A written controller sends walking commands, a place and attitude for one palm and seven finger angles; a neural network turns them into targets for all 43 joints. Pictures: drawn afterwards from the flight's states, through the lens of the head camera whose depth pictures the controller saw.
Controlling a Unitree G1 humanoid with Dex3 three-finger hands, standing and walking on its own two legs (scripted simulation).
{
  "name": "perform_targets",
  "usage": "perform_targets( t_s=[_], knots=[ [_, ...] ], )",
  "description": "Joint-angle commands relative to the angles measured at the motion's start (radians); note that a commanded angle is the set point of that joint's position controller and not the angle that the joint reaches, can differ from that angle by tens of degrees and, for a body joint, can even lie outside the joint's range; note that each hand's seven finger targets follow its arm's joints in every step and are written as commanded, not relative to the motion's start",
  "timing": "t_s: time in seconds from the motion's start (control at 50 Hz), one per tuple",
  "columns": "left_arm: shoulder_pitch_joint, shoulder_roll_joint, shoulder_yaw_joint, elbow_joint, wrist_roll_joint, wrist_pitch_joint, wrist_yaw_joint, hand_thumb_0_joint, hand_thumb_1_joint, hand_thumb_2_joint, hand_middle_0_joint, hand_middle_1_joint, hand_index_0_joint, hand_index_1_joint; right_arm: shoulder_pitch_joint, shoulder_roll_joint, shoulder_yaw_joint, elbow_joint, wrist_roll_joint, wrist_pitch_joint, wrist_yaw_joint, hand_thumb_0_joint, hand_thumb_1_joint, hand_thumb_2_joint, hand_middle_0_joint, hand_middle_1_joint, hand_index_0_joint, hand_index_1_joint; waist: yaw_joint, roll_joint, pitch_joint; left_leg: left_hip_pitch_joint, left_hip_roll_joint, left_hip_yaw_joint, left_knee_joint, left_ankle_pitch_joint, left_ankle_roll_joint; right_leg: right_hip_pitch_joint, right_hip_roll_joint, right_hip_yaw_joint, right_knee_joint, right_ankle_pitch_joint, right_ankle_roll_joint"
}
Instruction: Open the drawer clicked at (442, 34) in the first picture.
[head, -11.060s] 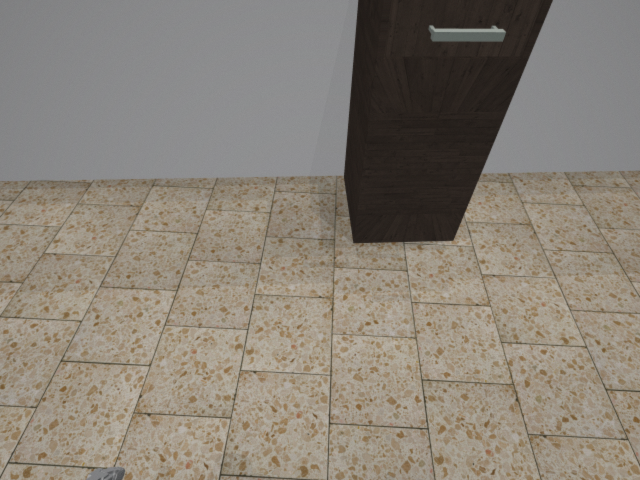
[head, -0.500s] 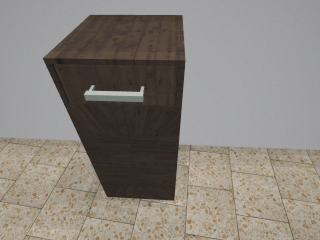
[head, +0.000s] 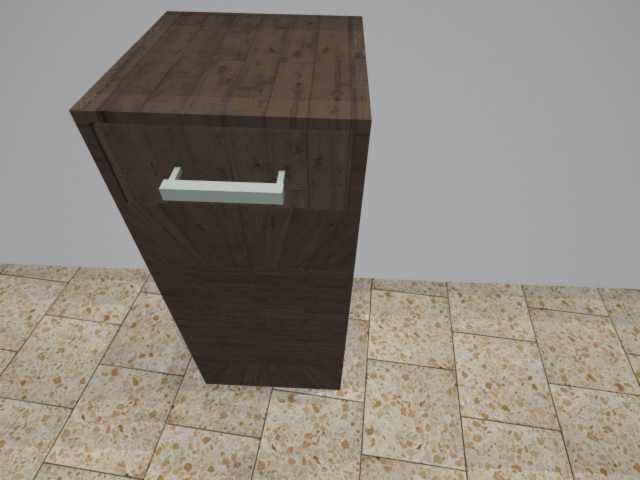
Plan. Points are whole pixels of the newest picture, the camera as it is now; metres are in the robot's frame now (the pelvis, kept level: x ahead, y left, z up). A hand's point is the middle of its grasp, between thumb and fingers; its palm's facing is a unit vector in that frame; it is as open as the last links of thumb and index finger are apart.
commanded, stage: look again from close up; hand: left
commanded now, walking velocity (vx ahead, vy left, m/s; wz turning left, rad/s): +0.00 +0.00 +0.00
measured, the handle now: (226, 183) +0.52 +0.17 +0.09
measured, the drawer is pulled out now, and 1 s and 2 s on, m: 0.00 0.00 0.00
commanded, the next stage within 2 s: raise the hand with hooked fingers in 0.38 s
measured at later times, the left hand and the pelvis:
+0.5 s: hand out of the picture +0.03 +0.15 -0.17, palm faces +0.03 -0.98 -0.19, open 7.3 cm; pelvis +0.03 -0.02 +0.00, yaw +0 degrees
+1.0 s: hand (168, 432) +0.19 +0.20 -0.03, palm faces -0.02 -0.10 -0.99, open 9.2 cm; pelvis +0.04 -0.05 -0.03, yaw +0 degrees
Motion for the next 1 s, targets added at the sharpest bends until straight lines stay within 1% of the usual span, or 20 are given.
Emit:
perform_targets(
  t_s=[0.0, 0.12, 0.44, 0.46, 0.48, 0.5, 0.52, 0.54, 0.56, 0.58, 0.6, 0.64, 0.7, 0.74, 0.78, 0.82, 0.84, 0.86, 0.92, 0.98],
  knots=[
    [0.037, 0.091, 0.011, -0.031, 0.0, -0.027, 0.007, 0.0, 0.9, 0.9, -0.2, -0.3, -0.2, -0.3, 0.012, -0.098, -0.018, -0.033, 0.003, -0.027, -0.012, 0.0, -0.9, -0.9, 0.2, 0.3, 0.2, 0.3, 0.015, 0.013, 0.069, -0.129, 0.139, -0.164, -0.17, -0.119, -0.014, 0.072, -0.059, 0.089, -0.076, -0.026, -0.05],
    [0.026, 0.088, 0.006, -0.011, -0.003, -0.034, 0.012, 0.0, 0.9, 0.9, -0.2, -0.3, -0.2, -0.3, 0.018, -0.086, -0.013, 0.0, 0.008, -0.034, -0.015, 0.0, -0.9, -0.9, 0.2, 0.3, 0.2, 0.3, 0.009, -0.016, 0.039, -0.061, 0.141, -0.138, -0.144, 0.024, -0.021, 0.098, -0.066, 0.089, -0.081, 0.06, -0.049],
    [0.023, 0.089, 0.005, 0.012, -0.004, -0.036, 0.015, 0.0, 0.9, 0.9, -0.2, -0.3, -0.2, -0.3, -0.012, -0.082, -0.009, 0.037, 0.008, -0.035, -0.02, 0.0, -0.9, -0.9, 0.2, 0.3, 0.2, 0.3, 0.008, -0.003, 0.047, -0.005, 0.146, -0.115, -0.139, 0.094, -0.028, 0.113, -0.067, 0.092, -0.1, 0.117, -0.049],
    [0.097, 0.121, 0.006, 0.061, 0.009, -0.044, 0.054, 0.0, 0.9, 0.9, -0.2, -0.3, -0.2, -0.3, -0.11, -0.12, -0.015, -0.031, 0.017, -0.039, -0.012, 0.0, -0.9, -0.9, 0.2, 0.3, 0.2, 0.3, 0.051, -0.021, 0.076, -0.048, 0.176, -0.072, 0.027, 0.163, -0.049, 0.082, -0.112, 0.084, -0.046, 0.334, -0.035],
    [-0.746, 0.425, -0.008, -1.457, 0.146, -0.21, 0.053, 0.0, 0.877, 0.89, -0.202, -0.315, -0.202, -0.315, -0.119, -0.258, -0.004, -0.397, 0.078, -0.168, -0.061, 0.0, -0.9, -0.9, 0.2, 0.3, 0.2, 0.3, -0.043, 0.25, -0.417, 0.177, 0.049, -0.09, -0.097, 0.204, -0.019, 0.207, 0.017, 0.123, 0.033, 0.167, -0.056],
    [-0.283, 0.386, 0.044, -1.208, 0.177, -0.127, 0.142, 0.0, 0.853, 0.88, -0.203, -0.33, -0.203, -0.33, -0.222, -0.205, -0.016, -0.373, 0.064, -0.267, -0.103, 0.0, -0.9, -0.9, 0.2, 0.3, 0.2, 0.3, 0.053, 0.351, -0.349, 0.175, 0.078, -0.075, -0.08, 0.271, -0.036, 0.108, 0.027, 0.027, 0.083, -0.024, -0.082],
    [-0.013, 0.185, -0.075, -1.12, 0.166, 0.024, 0.19, 0.0, 0.83, 0.87, -0.205, -0.345, -0.205, -0.345, -0.207, -0.153, -0.03, -0.374, 0.086, -0.298, -0.103, 0.0, -0.9, -0.9, 0.2, 0.3, 0.2, 0.3, 0.034, 0.292, -0.207, 0.046, 0.088, -0.098, -0.115, 0.14, -0.076, 0.031, 0.028, -0.022, 0.106, -0.126, -0.065],
    [0.001, 0.108, -0.131, -1.117, 0.221, 0.046, 0.194, 0.0, 0.807, 0.86, -0.207, -0.36, -0.207, -0.36, -0.174, -0.157, -0.022, -0.358, 0.083, -0.313, -0.1, 0.0, -0.9, -0.9, 0.2, 0.3, 0.2, 0.3, 0.008, 0.175, -0.1, -0.008, 0.083, -0.089, -0.092, 0.058, -0.06, -0.02, 0.041, -0.031, 0.085, -0.101, -0.052],
    [-0.075, 0.164, -0.123, -1.191, 0.291, 0.037, 0.216, 0.0, 0.783, 0.85, -0.208, -0.375, -0.208, -0.375, -0.237, -0.197, -0.025, -0.428, 0.068, -0.324, -0.093, 0.0, -0.9, -0.9, 0.2, 0.3, 0.2, 0.3, -0.004, 0.115, 0.044, -0.098, 0.06, -0.122, -0.064, -0.038, -0.045, -0.088, 0.046, 0.002, 0.051, -0.124, -0.059],
    [-0.064, 0.219, -0.092, -1.169, 0.405, 0.027, 0.247, 0.0, 0.76, 0.84, -0.21, -0.39, -0.21, -0.39, -0.232, -0.223, -0.031, -0.438, 0.036, -0.313, -0.085, 0.0, -0.9, -0.9, 0.2, 0.3, 0.2, 0.3, -0.018, 0.004, 0.021, -0.141, 0.054, -0.135, -0.031, -0.099, -0.037, -0.13, 0.05, 0.008, 0.054, -0.185, -0.061],
    [0.009, 0.197, -0.104, -1.115, 0.509, 0.026, 0.27, 0.0, 0.737, 0.83, -0.212, -0.405, -0.212, -0.405, -0.242, -0.214, -0.038, -0.479, 0.015, -0.292, -0.073, 0.0, -0.9, -0.9, 0.2, 0.3, 0.2, 0.3, -0.003, -0.081, 0.023, -0.181, 0.04, -0.128, 0.014, -0.099, -0.034, -0.167, 0.053, 0.009, 0.056, -0.245, -0.064],
    [0.225, 0.187, -0.082, -1.056, 0.709, 0.018, 0.315, 0.0, 0.69, 0.81, -0.215, -0.435, -0.215, -0.435, -0.271, -0.207, -0.068, -0.563, -0.011, -0.227, -0.029, 0.0, -0.9, -0.9, 0.2, 0.3, 0.2, 0.3, 0.081, -0.136, -0.053, -0.217, 0.018, -0.093, 0.064, -0.043, -0.054, -0.135, 0.059, 0.029, 0.066, -0.308, -0.075],
    [0.431, 0.155, -0.091, -1.015, 0.901, -0.011, 0.342, 0.0, 0.62, 0.78, -0.22, -0.48, -0.22, -0.48, -0.344, -0.209, -0.073, -0.647, -0.032, -0.083, 0.04, 0.0, -0.9, -0.9, 0.2, 0.3, 0.2, 0.3, 0.137, -0.244, 0.002, -0.317, 0.013, -0.052, 0.11, -0.005, -0.057, -0.136, 0.052, 0.087, 0.075, -0.204, -0.092],
    [0.397, 0.242, -0.009, -1.095, 0.968, -0.058, 0.355, 0.0, 0.573, 0.76, -0.223, -0.51, -0.223, -0.51, -0.383, -0.2, -0.064, -0.677, -0.016, -0.016, 0.068, 0.0, -0.9, -0.9, 0.2, 0.3, 0.2, 0.3, 0.167, -0.227, -0.077, -0.341, 0.009, -0.044, 0.124, 0.057, -0.057, -0.065, 0.041, 0.113, 0.124, -0.065, -0.092],
    [0.34, 0.305, 0.043, -1.191, 1.021, -0.086, 0.38, 0.0, 0.527, 0.74, -0.227, -0.54, -0.227, -0.54, -0.407, -0.185, -0.057, -0.702, -0.019, 0.014, 0.08, 0.0, -0.9, -0.9, 0.2, 0.3, 0.2, 0.3, 0.176, -0.104, -0.139, -0.312, 0.0, -0.035, 0.145, 0.078, -0.051, -0.042, 0.041, 0.139, 0.15, 0.003, -0.095],
    [0.222, 0.374, 0.104, -1.29, 1.068, -0.099, 0.421, 0.0, 0.48, 0.72, -0.23, -0.57, -0.23, -0.57, -0.399, -0.174, -0.057, -0.697, -0.032, 0.038, 0.079, 0.0, -0.9, -0.9, 0.2, 0.3, 0.2, 0.3, 0.173, -0.002, -0.215, -0.28, -0.009, -0.044, 0.176, 0.096, -0.046, -0.05, 0.048, 0.159, 0.179, 0.04, -0.097],
    [0.139, 0.379, 0.099, -1.336, 1.087, -0.095, 0.445, 0.0, 0.457, 0.71, -0.232, -0.585, -0.232, -0.585, -0.396, -0.173, -0.064, -0.704, -0.046, 0.043, 0.078, 0.0, -0.9, -0.9, 0.2, 0.3, 0.2, 0.3, 0.153, 0.043, -0.256, -0.241, -0.01, -0.047, 0.197, 0.103, -0.041, -0.081, 0.049, 0.179, 0.18, 0.048, -0.097],
    [0.108, 0.382, 0.109, -1.341, 1.097, -0.099, 0.462, 0.0, 0.433, 0.7, -0.233, -0.6, -0.233, -0.6, -0.384, -0.165, -0.066, -0.701, -0.05, 0.043, 0.078, 0.0, -0.9, -0.9, 0.2, 0.3, 0.2, 0.3, 0.14, 0.043, -0.29, -0.203, -0.01, -0.054, 0.222, 0.12, -0.038, -0.104, 0.05, 0.185, 0.185, 0.06, -0.097],
    [-0.131, 0.429, 0.114, -1.471, 1.075, -0.124, 0.484, 0.0, 0.363, 0.67, -0.238, -0.645, -0.238, -0.645, -0.391, -0.174, -0.073, -0.692, -0.068, 0.054, 0.059, 0.0, -0.9, -0.9, 0.2, 0.3, 0.2, 0.3, 0.075, 0.05, -0.333, -0.123, -0.017, -0.081, 0.283, 0.102, -0.024, -0.179, 0.039, 0.21, 0.168, 0.023, -0.084],
    [-0.14, 0.41, 0.087, -1.417, 1.015, -0.13, 0.451, 0.0, 0.293, 0.64, -0.243, -0.69, -0.243, -0.69, -0.394, -0.167, -0.069, -0.678, -0.061, 0.046, 0.04, 0.0, -0.9, -0.9, 0.2, 0.3, 0.2, 0.3, 0.05, 0.038, -0.292, -0.111, -0.015, -0.076, 0.278, 0.079, -0.012, -0.163, 0.034, 0.17, 0.133, 0.025, -0.07]
  ],
)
